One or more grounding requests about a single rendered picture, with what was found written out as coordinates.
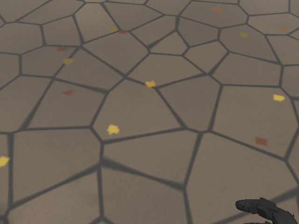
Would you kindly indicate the right robot hand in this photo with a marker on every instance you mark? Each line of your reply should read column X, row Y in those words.
column 267, row 210

